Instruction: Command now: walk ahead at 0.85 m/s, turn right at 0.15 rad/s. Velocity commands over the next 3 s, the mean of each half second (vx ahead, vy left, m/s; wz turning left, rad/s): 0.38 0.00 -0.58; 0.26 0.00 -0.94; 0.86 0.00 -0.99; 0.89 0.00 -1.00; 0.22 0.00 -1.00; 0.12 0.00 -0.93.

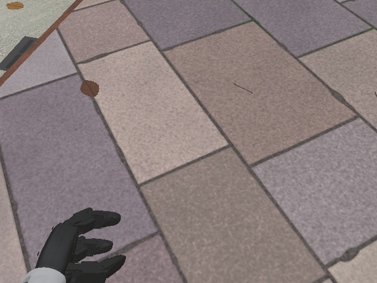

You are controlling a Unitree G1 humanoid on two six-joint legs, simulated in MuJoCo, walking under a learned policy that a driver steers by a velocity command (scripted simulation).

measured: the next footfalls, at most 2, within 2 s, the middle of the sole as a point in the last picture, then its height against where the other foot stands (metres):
right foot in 0.04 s outside the picture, level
left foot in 0.46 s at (177, 263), level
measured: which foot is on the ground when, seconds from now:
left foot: down 0.00-0.04, up 0.06-0.44, down 0.46-0.86, up 0.88-1.00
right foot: up 0.00-0.02, down 0.04-0.46, up 0.48-0.86, down 0.88-1.00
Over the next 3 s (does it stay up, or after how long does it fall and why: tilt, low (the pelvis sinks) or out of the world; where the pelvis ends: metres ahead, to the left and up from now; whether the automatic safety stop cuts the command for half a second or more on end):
stays up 0.53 -1.04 0.01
